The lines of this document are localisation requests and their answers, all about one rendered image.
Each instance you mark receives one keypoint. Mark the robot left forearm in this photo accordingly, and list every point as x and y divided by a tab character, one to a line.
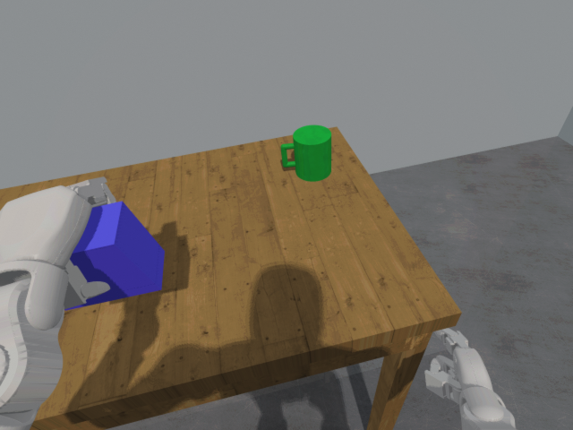
32	297

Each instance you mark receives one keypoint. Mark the right robot hand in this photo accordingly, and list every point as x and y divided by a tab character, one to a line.
448	378

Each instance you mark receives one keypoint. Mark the left robot hand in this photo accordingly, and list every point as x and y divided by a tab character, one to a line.
47	225

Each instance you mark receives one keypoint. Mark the robot right forearm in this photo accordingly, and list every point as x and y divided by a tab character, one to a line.
483	409

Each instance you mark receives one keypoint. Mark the table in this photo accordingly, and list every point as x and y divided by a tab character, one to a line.
267	279

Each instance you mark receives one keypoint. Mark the sponge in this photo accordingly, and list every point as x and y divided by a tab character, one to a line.
117	249

